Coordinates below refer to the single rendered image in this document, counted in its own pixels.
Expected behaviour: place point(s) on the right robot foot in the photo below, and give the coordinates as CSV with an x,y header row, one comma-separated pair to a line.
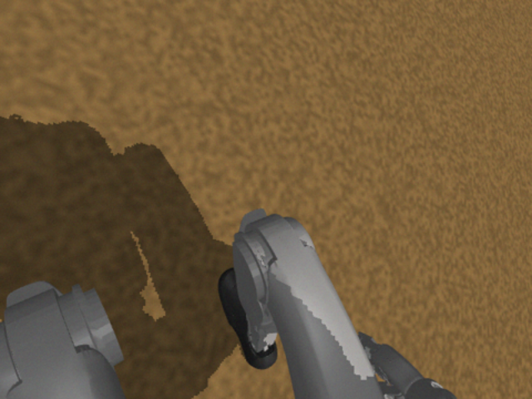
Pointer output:
x,y
236,317

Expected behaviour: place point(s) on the right robot arm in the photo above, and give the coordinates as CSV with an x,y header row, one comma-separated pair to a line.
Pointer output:
x,y
427,388

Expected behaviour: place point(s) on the right robot hand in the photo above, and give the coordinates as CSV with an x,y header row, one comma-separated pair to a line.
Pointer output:
x,y
391,367

